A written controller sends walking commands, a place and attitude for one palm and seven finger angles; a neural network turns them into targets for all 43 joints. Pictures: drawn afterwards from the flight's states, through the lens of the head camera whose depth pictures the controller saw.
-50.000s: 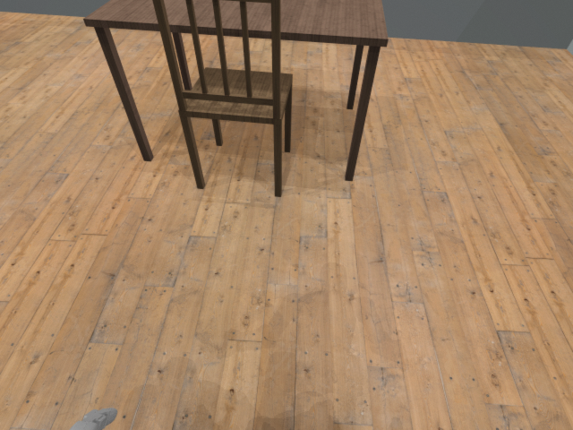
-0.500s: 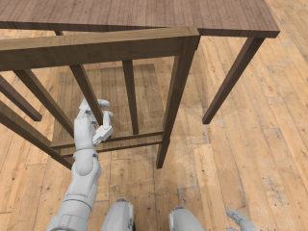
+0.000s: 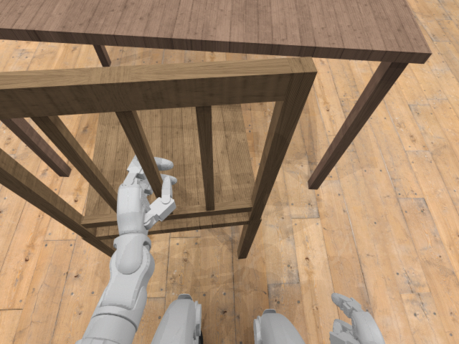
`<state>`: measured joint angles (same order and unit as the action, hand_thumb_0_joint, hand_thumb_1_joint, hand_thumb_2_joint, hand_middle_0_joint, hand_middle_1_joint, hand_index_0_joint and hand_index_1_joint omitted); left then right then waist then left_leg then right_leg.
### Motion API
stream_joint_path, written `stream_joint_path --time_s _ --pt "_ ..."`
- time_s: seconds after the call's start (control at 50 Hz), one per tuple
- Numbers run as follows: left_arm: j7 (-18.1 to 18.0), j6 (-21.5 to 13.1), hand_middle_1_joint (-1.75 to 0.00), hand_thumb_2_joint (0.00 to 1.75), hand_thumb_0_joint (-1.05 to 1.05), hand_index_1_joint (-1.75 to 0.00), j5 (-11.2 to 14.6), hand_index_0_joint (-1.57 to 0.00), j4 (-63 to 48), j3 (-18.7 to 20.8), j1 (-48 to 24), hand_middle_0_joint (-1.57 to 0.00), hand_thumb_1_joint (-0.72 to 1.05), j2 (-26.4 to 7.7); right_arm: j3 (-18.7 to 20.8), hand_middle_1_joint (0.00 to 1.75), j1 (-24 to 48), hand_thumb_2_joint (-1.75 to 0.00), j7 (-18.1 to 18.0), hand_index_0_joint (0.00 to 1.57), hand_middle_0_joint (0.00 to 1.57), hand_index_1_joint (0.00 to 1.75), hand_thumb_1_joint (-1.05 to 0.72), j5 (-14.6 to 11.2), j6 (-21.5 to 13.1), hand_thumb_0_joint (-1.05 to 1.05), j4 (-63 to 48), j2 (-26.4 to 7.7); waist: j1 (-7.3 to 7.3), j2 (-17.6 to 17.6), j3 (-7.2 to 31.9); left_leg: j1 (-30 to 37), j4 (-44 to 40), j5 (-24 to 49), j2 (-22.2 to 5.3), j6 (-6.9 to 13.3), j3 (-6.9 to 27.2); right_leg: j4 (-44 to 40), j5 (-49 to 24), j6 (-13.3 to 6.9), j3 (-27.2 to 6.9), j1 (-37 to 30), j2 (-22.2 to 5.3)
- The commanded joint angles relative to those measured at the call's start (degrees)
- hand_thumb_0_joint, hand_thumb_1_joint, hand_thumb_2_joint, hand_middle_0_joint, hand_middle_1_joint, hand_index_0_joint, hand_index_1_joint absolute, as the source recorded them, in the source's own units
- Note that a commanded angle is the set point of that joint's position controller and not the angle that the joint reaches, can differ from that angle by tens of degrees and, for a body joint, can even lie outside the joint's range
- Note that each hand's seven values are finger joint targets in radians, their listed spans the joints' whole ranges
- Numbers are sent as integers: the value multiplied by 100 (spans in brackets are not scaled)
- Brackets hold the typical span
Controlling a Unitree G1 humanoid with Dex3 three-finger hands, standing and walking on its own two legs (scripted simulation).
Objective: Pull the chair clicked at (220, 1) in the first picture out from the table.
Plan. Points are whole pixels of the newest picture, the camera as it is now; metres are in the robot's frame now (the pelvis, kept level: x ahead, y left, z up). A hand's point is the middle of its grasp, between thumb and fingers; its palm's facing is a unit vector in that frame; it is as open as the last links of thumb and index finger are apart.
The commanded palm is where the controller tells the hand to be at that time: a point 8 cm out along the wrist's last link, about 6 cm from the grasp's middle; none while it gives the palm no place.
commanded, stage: step backward, pulling the chair out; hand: left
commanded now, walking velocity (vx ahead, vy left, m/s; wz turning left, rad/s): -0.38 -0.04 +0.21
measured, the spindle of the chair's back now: (153, 174) +0.38 +0.14 +0.04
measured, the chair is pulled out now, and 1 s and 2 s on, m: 0.18 0.31 0.36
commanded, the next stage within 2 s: none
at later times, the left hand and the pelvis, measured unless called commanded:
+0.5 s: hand (160, 211) +0.32 +0.12 +0.04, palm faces -0.07 -0.99 -0.13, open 5.0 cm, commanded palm +0.29 +0.17 +0.04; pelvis -0.01 +0.01 +0.10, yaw -2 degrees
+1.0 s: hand (155, 274) +0.23 +0.11 +0.04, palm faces -0.03 -0.99 -0.17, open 5.1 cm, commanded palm +0.21 +0.17 +0.04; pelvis -0.08 +0.00 +0.10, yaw +1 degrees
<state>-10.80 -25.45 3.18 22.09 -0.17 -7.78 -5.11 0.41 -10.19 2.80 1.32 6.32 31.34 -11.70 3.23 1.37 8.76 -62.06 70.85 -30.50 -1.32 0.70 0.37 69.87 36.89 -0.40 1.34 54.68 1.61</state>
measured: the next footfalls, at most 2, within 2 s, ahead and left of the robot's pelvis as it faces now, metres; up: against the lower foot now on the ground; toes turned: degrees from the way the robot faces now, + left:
left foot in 1.58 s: -0.08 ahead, +0.16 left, +0.00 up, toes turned +7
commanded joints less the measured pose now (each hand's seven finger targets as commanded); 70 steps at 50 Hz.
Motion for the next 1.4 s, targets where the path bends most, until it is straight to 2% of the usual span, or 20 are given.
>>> stream_joint_path --time_s 0.0,0.06,0.14,0.16,0.28,0.34,0.46,0.58,0.66,0.74,0.92,0.96,1.02,1.08,1.12,1.2,1.26,1.3,1.32,1.38 --pt "49 532 -145 90 0 -145 -261 -50 -2407 495 -1869 -50 90 -1796 283 30 -896 -90 -458 20 20 30 -90 -339 237 0 -1109 -796 37 499 3428 4346 -1921 3424 83 222 -97 -2142 -5625 -59 -429 -3421 -403" --pt "353 1242 -145 90 0 -145 -162 -50 -676 15 -875 -50 90 -1105 159 30 -339 -90 -596 20 20 30 -90 -419 371 0 -897 -762 19 414 1651 3639 -2651 2804 -169 178 273 -2525 -4058 -12 -306 -2886 -426" --pt "389 1432 -145 90 0 -145 -195 -50 292 13 -1290 -50 90 -1130 99 30 -561 -90 -739 20 20 30 -90 -395 395 0 -605 -854 103 -504 1347 4014 -3033 4028 -228 207 95 -3181 -6339 267 -346 -3942 -579" --pt "499 1465 -145 90 0 -145 -134 -50 533 -17 -1326 -50 90 -1143 98 30 -362 -90 -759 20 20 30 -90 -410 359 0 -589 -879 59 -250 889 3947 -3415 3735 -375 133 340 -3314 -5251 134 -240 -3784 -628" --pt "606 1314 -145 90 0 -145 -178 -50 1193 85 -1399 -50 90 -1156 168 30 -436 -90 -815 20 20 30 -90 -275 327 0 -384 -938 -93 618 1114 5459 -3759 5642 -643 226 588 -3749 -4763 108 -135 -3877 -434" --pt "644 1265 -145 90 0 -145 -163 -50 1128 -47 -1118 -50 90 -986 151 30 -303 -90 -755 20 20 30 -90 -233 281 0 -401 -888 -157 939 1070 5793 -3967 5745 -723 226 715 -3968 -3948 52 -90 -3808 -340" --pt "672 1202 -145 90 0 -145 -169 -50 554 -2 -663 -50 90 -1040 151 30 -164 -90 -701 20 20 30 -90 -175 122 0 -453 -885 -171 710 1195 6024 -4078 5974 -762 210 597 -4393 -4447 17 -76 -4173 -360" --pt "597 1177 -145 90 0 -145 -217 -50 614 186 -1143 -50 90 -1371 214 30 -194 -90 -783 20 20 30 -90 -218 6 0 -303 -950 -67 485 1151 5836 -4200 5162 -668 122 401 -4447 -4796 15 -187 -4345 -480" --pt "555 1133 -145 90 0 -145 -224 -50 964 76 -1566 -50 90 -1297 204 30 -126 -90 -809 20 20 30 -90 -228 -77 0 -192 -898 -41 560 868 5620 -4359 4237 -612 151 443 -4568 -3936 67 -227 -4084 -468" --pt "526 1077 -145 90 0 -145 -199 -50 1370 30 -1857 -50 90 -1288 221 30 -81 -90 -841 20 20 30 -90 -270 -182 0 -92 -899 -47 132 529 5223 -4404 3087 -465 142 435 -4812 -3336 67 -338 -4012 -589" --pt "377 905 -145 90 0 -145 -214 -50 1941 -83 -2110 -50 90 -1255 234 30 20 -90 -863 20 20 30 -90 -307 -443 0 41 -922 -99 -448 7 4912 -3828 1441 -59 -23 318 -5458 -1195 -257 -694 -3362 -1355" --pt "357 852 -145 90 0 -145 -246 -50 1935 -149 -2135 -50 90 -1165 222 30 5 -90 -872 20 20 30 -90 -273 -501 0 57 -980 -66 -293 -4 4945 -4135 1537 -171 41 527 -5214 -1339 -209 -478 -3356 -1138" --pt "388 808 -145 90 0 -145 -212 -50 1891 -207 -2067 -50 90 -1061 221 30 30 -90 -887 20 20 30 -90 -231 -529 0 43 -1058 -134 152 -17 4479 -5177 1326 -743 387 1479 -4370 -1450 -72 -306 -3785 -433" --pt "422 841 -145 90 0 -145 -174 -50 1742 -199 -2202 -50 90 -1088 211 30 101 -90 -873 20 20 30 -90 -176 -544 0 42 -1076 -183 714 14 4103 -5912 355 -1316 677 2406 -3418 -1141 -174 -376 -3994 -197" --pt "425 866 -145 90 0 -145 -193 -50 1703 -249 -2100 -50 90 -967 195 30 73 -90 -842 20 20 30 -90 -125 -540 0 130 -1018 -192 1041 103 4312 -5740 603 -1433 731 2435 -3298 -1211 -226 -423 -3894 -215" --pt "505 861 -145 90 0 -145 -210 -50 1609 -260 -1869 -50 90 -952 243 30 -244 -90 -843 20 20 30 -90 -120 -597 0 253 -978 -83 770 468 4709 -5121 1747 -1229 666 1878 -4165 -1662 -170 -433 -4342 -160" --pt "543 863 -145 90 0 -145 -200 -50 1275 -266 -1914 -50 90 -995 286 30 -144 -90 -848 20 20 30 -90 -190 -692 0 210 -938 -67 210 345 4150 -4625 1253 -743 408 1320 -4907 -1867 -259 -843 -4688 -567" --pt "466 917 -145 90 0 -145 -243 -50 1254 -118 -1789 -50 90 -1198 307 30 -88 -90 -875 20 20 30 -90 -270 -713 0 220 -881 -81 -753 292 4060 -3168 797 -37 -48 449 -5492 -1123 -729 -1718 -4162 -1733" --pt "394 983 -145 90 0 -145 -273 -50 1303 -95 -1913 -50 90 -1185 305 30 129 -90 -870 20 20 30 -90 -265 -708 0 278 -890 -205 -723 271 4193 -1953 641 141 -193 389 -5724 -826 -974 -1852 -3607 -2245" --pt "331 1109 -145 90 0 -145 -306 -50 1292 94 -1858 -50 90 -1227 207 30 327 -90 -884 20 20 30 -90 -131 -735 0 373 -848 -287 -336 294 3481 -1100 306 151 -183 760 -5205 -2749 -1096 -1536 -4146 -2351"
